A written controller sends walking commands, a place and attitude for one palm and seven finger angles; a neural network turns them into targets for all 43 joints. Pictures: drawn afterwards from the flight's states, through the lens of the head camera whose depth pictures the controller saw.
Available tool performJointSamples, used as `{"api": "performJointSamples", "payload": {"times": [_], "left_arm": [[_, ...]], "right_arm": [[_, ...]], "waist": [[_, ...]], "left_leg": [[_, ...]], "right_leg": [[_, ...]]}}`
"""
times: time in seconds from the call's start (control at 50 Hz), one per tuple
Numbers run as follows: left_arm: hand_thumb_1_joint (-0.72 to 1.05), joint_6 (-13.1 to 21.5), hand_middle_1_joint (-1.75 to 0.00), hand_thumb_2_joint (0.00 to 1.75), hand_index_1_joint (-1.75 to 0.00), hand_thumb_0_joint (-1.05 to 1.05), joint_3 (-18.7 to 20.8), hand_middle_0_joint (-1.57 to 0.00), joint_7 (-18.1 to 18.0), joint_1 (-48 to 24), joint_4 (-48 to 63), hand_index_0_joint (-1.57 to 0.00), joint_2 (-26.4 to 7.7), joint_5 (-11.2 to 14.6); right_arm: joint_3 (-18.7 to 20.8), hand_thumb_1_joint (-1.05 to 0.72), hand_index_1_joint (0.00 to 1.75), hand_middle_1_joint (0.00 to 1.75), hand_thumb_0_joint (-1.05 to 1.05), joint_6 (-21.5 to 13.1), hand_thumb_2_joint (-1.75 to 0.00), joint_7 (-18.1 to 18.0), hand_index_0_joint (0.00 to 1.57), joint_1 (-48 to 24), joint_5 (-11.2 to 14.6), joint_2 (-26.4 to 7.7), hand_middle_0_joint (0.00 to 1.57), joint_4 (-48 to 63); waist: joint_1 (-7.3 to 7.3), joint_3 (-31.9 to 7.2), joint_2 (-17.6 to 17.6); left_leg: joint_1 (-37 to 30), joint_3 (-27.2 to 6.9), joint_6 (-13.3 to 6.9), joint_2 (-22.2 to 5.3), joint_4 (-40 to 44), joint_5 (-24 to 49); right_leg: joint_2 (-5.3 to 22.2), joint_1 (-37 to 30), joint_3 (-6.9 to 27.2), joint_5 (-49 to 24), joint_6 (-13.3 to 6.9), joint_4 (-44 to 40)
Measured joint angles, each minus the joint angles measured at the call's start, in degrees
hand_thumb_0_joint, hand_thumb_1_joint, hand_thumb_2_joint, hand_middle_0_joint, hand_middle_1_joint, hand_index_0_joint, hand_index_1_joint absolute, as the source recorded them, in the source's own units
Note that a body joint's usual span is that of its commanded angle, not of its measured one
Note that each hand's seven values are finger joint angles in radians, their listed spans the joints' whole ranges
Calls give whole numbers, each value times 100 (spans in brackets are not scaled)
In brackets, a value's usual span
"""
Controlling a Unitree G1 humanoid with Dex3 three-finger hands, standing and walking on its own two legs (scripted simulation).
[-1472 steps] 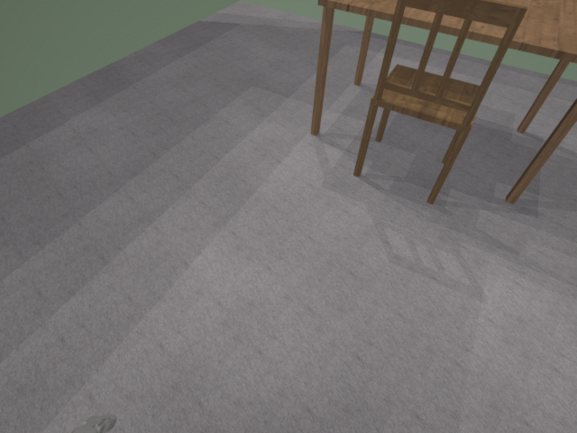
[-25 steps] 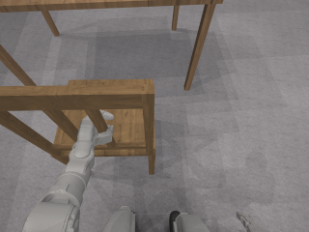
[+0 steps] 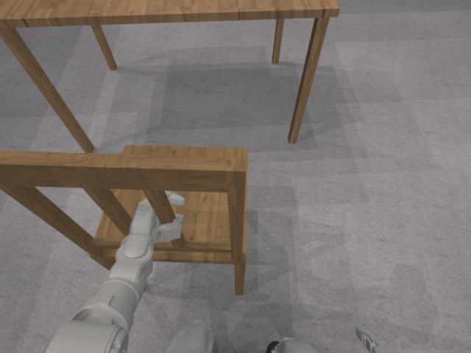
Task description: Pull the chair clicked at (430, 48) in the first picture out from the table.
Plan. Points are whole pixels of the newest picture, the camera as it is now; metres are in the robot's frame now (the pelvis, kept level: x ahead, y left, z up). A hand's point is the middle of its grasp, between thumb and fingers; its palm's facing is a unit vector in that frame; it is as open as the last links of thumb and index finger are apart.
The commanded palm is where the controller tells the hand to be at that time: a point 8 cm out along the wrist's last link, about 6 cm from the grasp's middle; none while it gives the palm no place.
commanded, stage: stop walking, hand still on the chair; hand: left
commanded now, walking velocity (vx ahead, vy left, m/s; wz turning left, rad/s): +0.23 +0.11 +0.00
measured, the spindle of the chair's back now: (121, 218) +0.36 +0.26 -0.08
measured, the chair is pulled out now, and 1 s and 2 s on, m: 0.54 0.64 0.64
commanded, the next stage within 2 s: open the thumb and straighten the fingers in 1.04 s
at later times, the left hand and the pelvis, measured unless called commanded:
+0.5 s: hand (169, 280) +0.24 +0.13 -0.06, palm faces -0.01 -0.99 -0.15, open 5.8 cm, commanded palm +0.22 +0.19 -0.04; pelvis -0.02 +0.01 +0.01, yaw -1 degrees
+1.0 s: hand (169, 280) +0.24 +0.13 -0.06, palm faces +0.01 -0.99 -0.15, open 5.8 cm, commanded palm +0.22 +0.18 -0.04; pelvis +0.01 +0.00 +0.01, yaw +0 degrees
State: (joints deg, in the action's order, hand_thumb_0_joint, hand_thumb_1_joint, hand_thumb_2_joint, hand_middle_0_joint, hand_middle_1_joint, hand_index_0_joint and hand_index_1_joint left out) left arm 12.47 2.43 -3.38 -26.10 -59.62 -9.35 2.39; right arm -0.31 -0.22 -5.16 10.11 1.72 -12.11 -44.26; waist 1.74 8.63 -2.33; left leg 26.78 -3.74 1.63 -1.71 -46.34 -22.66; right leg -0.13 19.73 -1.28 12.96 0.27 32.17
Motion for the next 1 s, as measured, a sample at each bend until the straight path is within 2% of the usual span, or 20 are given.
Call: {"api": "performJointSamples", "payload": {"times": [0.04, 0.08, 0.14, 0.2, 0.28, 0.34, 0.42, 0.5, 0.58, 0.76, 1.0], "left_arm": [[62, -163, -122, 78, -145, 10, -26, -34, -54, 208, 286, -50, 62, -40], [62, -298, -124, 78, -145, 9, -132, -33, -97, 372, 560, -50, 114, -67], [63, -476, -126, 78, -145, 9, -233, -32, -147, 566, 856, -50, 105, -53], [64, -539, -126, 77, -145, 10, -354, -30, -139, 824, 1000, -50, 135, -22], [64, -547, -127, 77, -145, 11, -487, -30, -87, 1184, 1129, -50, 135, -52], [63, -505, -126, 77, -145, 11, -515, -30, -69, 1485, 1144, -50, 164, -56], [63, -455, -125, 78, -145, 12, -545, -31, -72, 1875, 1239, -50, 228, -65], [62, -433, -125, 79, -145, 12, -571, -32, -79, 2131, 1403, -50, 270, -93], [62, -395, -125, 80, -145, 12, -587, -32, -110, 2356, 1555, -50, 316, -103], [61, -345, -126, 81, -145, 12, -733, -33, -127, 2803, 2130, -50, 302, -133], [61, -456, -126, 82, -145, 12, -761, -32, -160, 3032, 2443, -50, 243, -77]], "right_arm": [[-11, -90, 30, 30, 1, -4, -90, -35, 21, 105, -6, -123, 21, 46], [19, -90, 30, 30, 1, -43, -90, -83, 21, 210, -4, -232, 21, 78], [49, -90, 30, 30, 1, -32, -90, -117, 20, 265, -23, -218, 20, 145], [22, -91, 30, 30, 1, -33, -90, -98, 20, 388, -27, -174, 20, 232], [-63, -90, 30, 30, 1, -38, -90, -33, 20, 486, -21, -22, 20, 219], [-113, -90, 30, 30, 1, -48, -90, -10, 20, 502, -36, 59, 20, 188], [-141, -90, 30, 30, 1, -66, -90, -21, 20, 501, -45, 101, 20, 227], [-143, -90, 30, 30, 1, -98, -90, -31, 21, 442, -71, 94, 20, 244], [-125, -90, 30, 30, 1, -117, -90, -48, 21, 401, -71, 48, 20, 267], [-60, -90, 30, 30, 1, -118, -90, -79, 20, 266, -75, -43, 20, 356], [-90, -90, 30, 30, 1, 17, -90, -79, 20, 52, -67, 16, 20, 489]], "waist": [[101, -85, 53], [205, -142, 77], [113, -28, 300], [73, -58, 237], [-21, -175, 257], [-55, -357, 242], [-78, -584, 154], [-111, -661, 153], [-136, -746, 125], [-194, -660, 117], [-181, -623, 165]], "left_leg": [[-352, 77, -65, 84, 302, -11], [-785, 127, -142, 101, 1006, 482], [-962, 283, -166, 206, 1156, 692], [-1066, 255, -160, 123, 1298, 743], [-1229, 246, -122, 87, 1456, 835], [-1334, 278, -118, 69, 1548, 842], [-1403, 325, -140, 39, 1668, 843], [-1480, 370, -109, 81, 1739, 857], [-1525, 398, -117, 88, 1834, 839], [-1649, 398, -109, 109, 1999, 808], [-1778, 328, -67, 92, 2073, 779]], "right_leg": [[108, 99, 9, -16, 49, 87], [197, 173, -41, 26, 122, 240], [299, 75, 107, 4, 165, 204], [213, -85, 72, 257, 146, 4], [165, -323, 78, -273, 123, -374], [146, -385, 107, -235, 107, -401], [113, -421, 149, -134, 96, -479], [153, -471, 202, -453, 114, -563], [160, -479, 226, -378, 133, -592], [184, -554, 221, -286, 133, -642], [174, -674, 146, -195, 95, -643]]}}
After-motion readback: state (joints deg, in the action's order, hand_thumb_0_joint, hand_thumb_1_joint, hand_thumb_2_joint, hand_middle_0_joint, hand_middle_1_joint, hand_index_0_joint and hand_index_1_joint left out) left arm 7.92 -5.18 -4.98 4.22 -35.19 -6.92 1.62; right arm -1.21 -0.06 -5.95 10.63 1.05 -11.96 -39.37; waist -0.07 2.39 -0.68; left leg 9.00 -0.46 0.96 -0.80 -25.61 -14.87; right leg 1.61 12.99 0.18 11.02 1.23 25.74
